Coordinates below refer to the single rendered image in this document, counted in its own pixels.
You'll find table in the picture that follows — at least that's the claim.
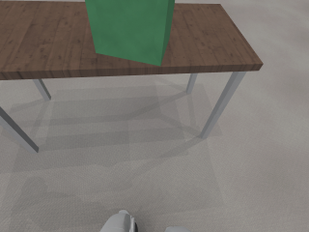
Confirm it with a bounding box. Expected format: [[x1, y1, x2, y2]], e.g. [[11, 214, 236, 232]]
[[0, 0, 264, 154]]

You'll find robot left shin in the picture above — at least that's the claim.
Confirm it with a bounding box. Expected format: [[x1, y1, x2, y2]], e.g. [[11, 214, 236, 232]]
[[119, 210, 129, 215]]

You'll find carton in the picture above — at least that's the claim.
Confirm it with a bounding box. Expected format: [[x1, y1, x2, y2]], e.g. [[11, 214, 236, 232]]
[[85, 0, 175, 66]]

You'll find robot left thigh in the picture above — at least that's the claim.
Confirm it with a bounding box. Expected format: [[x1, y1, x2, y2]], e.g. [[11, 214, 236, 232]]
[[99, 213, 135, 232]]

